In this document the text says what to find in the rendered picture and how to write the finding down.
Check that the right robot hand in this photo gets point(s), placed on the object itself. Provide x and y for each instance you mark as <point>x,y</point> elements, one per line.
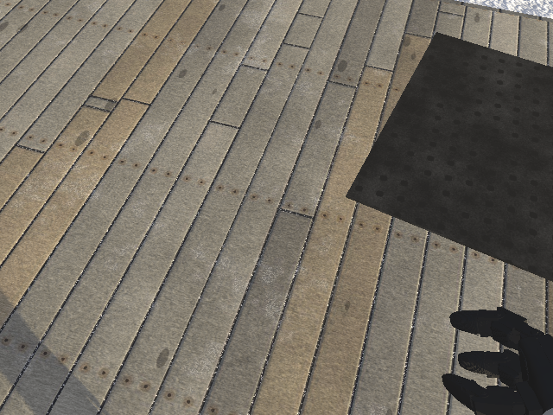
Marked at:
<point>530,373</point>

